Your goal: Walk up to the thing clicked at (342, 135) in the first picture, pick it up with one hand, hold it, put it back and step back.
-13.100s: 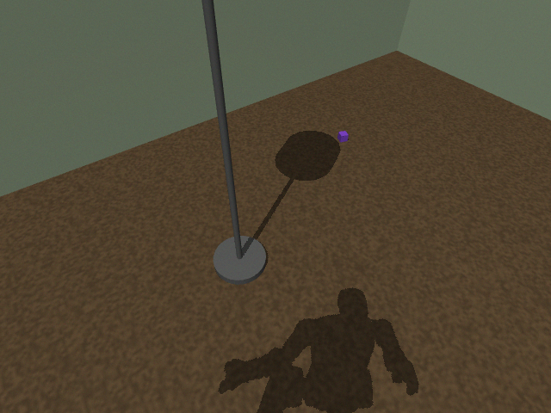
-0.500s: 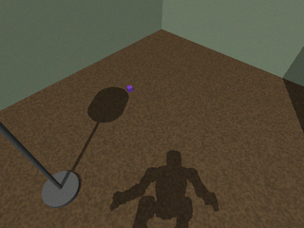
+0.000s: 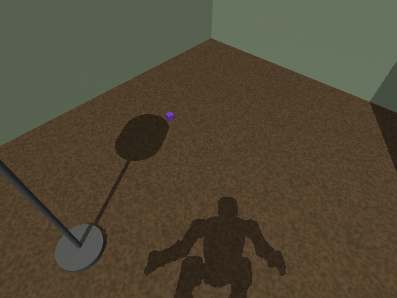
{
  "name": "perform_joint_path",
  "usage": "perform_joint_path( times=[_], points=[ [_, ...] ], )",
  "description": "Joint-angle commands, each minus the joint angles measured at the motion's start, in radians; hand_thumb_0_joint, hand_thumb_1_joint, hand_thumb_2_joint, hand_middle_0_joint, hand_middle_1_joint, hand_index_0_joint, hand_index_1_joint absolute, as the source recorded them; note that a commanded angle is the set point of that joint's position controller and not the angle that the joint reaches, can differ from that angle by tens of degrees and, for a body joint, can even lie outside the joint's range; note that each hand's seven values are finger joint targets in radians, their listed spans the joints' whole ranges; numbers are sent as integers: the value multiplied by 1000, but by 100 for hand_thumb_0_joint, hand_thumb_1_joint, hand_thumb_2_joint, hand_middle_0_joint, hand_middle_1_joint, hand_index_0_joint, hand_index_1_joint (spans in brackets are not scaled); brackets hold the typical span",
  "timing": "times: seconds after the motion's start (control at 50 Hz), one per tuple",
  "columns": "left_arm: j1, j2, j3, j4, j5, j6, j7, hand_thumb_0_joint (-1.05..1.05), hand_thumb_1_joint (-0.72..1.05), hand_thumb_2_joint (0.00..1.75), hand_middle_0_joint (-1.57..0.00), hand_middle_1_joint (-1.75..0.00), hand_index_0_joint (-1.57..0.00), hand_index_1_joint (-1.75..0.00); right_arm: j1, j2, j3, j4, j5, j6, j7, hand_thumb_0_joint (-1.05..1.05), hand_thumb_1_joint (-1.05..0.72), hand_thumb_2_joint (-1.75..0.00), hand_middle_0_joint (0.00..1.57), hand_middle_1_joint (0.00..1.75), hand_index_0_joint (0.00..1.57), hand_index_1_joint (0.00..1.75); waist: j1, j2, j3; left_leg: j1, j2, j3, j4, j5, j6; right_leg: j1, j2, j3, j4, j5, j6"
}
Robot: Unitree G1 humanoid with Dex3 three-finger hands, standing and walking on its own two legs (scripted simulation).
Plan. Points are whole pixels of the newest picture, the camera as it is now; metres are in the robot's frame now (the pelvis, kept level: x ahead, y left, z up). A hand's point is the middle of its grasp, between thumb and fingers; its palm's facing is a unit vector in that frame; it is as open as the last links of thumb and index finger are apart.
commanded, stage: stand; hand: left
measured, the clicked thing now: (169, 116) +1.46 +0.24 -0.76
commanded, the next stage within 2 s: walk up in 0.94 s
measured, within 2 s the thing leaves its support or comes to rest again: neither
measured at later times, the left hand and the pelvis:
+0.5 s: hand out of the picture +0.06 +0.26 -0.16, palm faces -0.03 -0.94 -0.35, open 7.4 cm; pelvis +0.00 +0.00 +0.00, yaw +0 degrees
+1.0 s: hand out of the picture +0.06 +0.26 -0.15, palm faces -0.02 -0.94 -0.33, open 7.4 cm; pelvis -0.01 +0.00 +0.00, yaw +0 degrees
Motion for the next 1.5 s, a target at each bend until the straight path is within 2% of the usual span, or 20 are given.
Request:
perform_joint_path(
  times=[0.0, 0.36, 0.66, 0.9, 0.92, 0.94, 0.98, 1.0, 1.02, 1.04, 1.1, 1.14, 1.18, 1.2, 1.22, 1.24, 1.28, 1.32, 1.4, 1.48],
  points=[
    [-33, 213, 45, -55, -3, -19, 14, 0, 90, 90, -20, -30, -20, -30, -25, -215, -36, -60, 3, -21, -16, 0, -90, -90, 20, 30, 20, 30, -3, 9, -62, 4, 99, -72, -43, 202, 43, 6, -107, 74, -37, 168, -35],
    [-28, 211, 46, -57, -4, -18, 12, 0, 90, 90, -20, -30, -20, -30, -32, -220, -40, -63, 4, -21, -17, 0, -90, -90, 20, 30, 20, 30, 2, 4, -50, 7, 99, -77, -46, 170, 42, -14, -102, 73, -51, 120, -39],
    [-25, 213, 45, -62, -3, -21, 13, 0, 90, 90, -20, -30, -20, -30, -30, -219, -40, -63, 3, -22, -16, 0, -90, -90, 20, 30, 20, 30, 1, 14, -76, 22, 102, -69, -34, 196, 46, 3, -107, 79, -40, 174, -38],
    [-28, 216, 45, -58, -2, -22, 13, 0, 90, 90, -20, -30, -20, -30, -23, -218, -41, -60, 1, -20, -13, 0, -90, -90, 20, 30, 20, 30, -4, 7, -39, -6, 95, -70, -48, 109, 48, -18, -106, 86, -61, 97, -38],
    [24, 311, 117, -103, 18, -35, -19, 0, 90, 90, -20, -30, -20, -30, 36, -302, -108, -108, -12, -39, 14, 0, -90, -90, 20, 30, 20, 30, 3, -2, -168, -9, 69, -88, 24, -392, 123, 26, -62, 69, 31, -375, -83],
    [19, 310, 122, -95, 26, -35, -30, 0, 90, 90, -20, -30, -20, -30, 19, -315, -117, -108, -22, -39, 26, 0, -90, -90, 20, 30, 20, 30, 14, 14, -79, -132, 76, -115, 37, -537, 132, -45, -82, 112, 59, -527, -102],
    [56, 301, 133, -117, 26, -40, -43, 0, 90, 90, -20, -30, -20, -30, -68, -272, -116, -170, -26, -41, 38, 0, -90, -90, 20, 30, 20, 30, 59, -13, 68, -345, 63, -98, 130, -448, 120, -68, -149, 224, 14, -561, -147],
    [110, 314, 142, -106, 27, -48, -40, 0, 90, 90, -20, -30, -20, -30, -102, -240, -115, -189, -24, -46, 41, 0, -90, -90, 20, 30, 20, 30, 89, -86, 87, -474, 24, -10, 245, -307, 84, 57, -217, 317, -83, -543, -193],
    [143, 349, 154, -107, 32, -56, -36, 0, 90, 90, -20, -30, -20, -30, -132, -222, -112, -206, -24, -51, 39, 0, -90, -90, 20, 30, 20, 30, 124, -170, 93, -608, 6, 53, 412, -255, 55, 164, -334, 442, -190, -485, -256],
    [152, 369, 159, -122, 37, -61, -35, 0, 90, 90, -20, -30, -20, -30, -136, -234, -114, -214, -26, -55, 39, 0, -90, -90, 20, 30, 20, 30, 120, -143, 84, -627, 50, -7, 452, -284, 57, 169, -389, 488, -221, -445, -297],
    [10, 366, 156, -194, 40, -61, -42, 0, 90, 90, -20, -30, -20, -30, -12, -258, -134, -204, -20, -61, 64, 0, -90, -90, 20, 30, 20, 30, 31, -171, 51, -394, 90, -30, 385, -302, 54, -8, -299, 323, -193, -492, -242],
    [-61, 338, 143, -229, 34, -54, -52, 0, 90, 90, -20, -30, -20, -30, 91, -249, -145, -177, -21, -65, 68, 0, -90, -90, 20, 30, 20, 30, -33, -199, 41, -169, 54, 39, 258, -203, 48, -171, -215, 183, -122, -399, -193],
    [-68, 279, 125, -240, 29, -40, -60, 0, 90, 90, -20, -30, -20, -30, 270, -263, -176, -122, -32, -69, 54, 0, -90, -90, 20, 30, 20, 30, -123, -29, -21, 172, -17, 115, 134, -67, 31, -389, -104, 27, 145, -401, -146],
    [-23, 206, 103, -249, 27, -36, -62, 0, 90, 90, -20, -30, -20, -30, 399, -339, -204, -94, -42, -73, 37, 0, -90, -90, 20, 30, 20, 30, -177, 249, -78, 349, 72, -70, 24, -280, 65, -564, -1, -59, 493, -425, -116],
    [-15, 162, 89, -264, 14, -36, -55, 0, 90, 90, -20, -30, -20, -30, 404, -441, -212, -127, -54, -86, 27, 0, -90, -90, 20, 30, 20, 30, -172, 364, -59, 275, 343, -613, -210, -701, 150, -729, 130, 56, 779, -418, -80],
    [-9, 263, 106, -254, 17, -33, -46, 0, 90, 90, -20, -30, -20, -30, 261, -445, -207, -184, -19, -87, 27, 0, -90, -90, 20, 30, 20, 30, -112, 172, -4, 105, 410, -683, -261, -761, 216, -653, 34, 207, 806, -321, -91],
    [84, 293, 106, -194, -11, -39, -53, 0, 90, 90, -20, -30, -20, -30, 121, -357, -166, -227, -9, -94, 25, 0, -90, -90, 20, 30, 20, 30, -14, 68, 58, 28, 313, -399, -190, -537, 188, -600, -24, 206, 781, -162, -73],
    [141, 304, 114, -159, -4, -41, -61, 0, 90, 90, -20, -30, -20, -30, 107, -311, -147, -244, -5, -102, 24, 0, -90, -90, 20, 30, 20, 30, 2, 125, 65, -5, 248, -234, -200, -392, 168, -531, -45, 160, 697, -78, -42],
    [67, 280, 109, -202, 3, -38, -81, 0, 90, 90, -20, -30, -20, -30, 162, -312, -147, -247, -5, -111, 29, 0, -90, -90, 20, 30, 20, 30, -22, 118, 104, 16, 254, -115, -224, -233, 222, -538, -65, 111, 528, -33, -3],
    [-17, 253, 104, -246, 5, -38, -95, 0, 90, 90, -20, -30, -20, -30, 200, -322, -147, -259, 2, -108, 31, 0, -90, -90, 20, 30, 20, 30, -45, 130, 115, 43, 220, -28, -209, -112, 194, -506, -71, 40, 381, 76, -18]
  ],
)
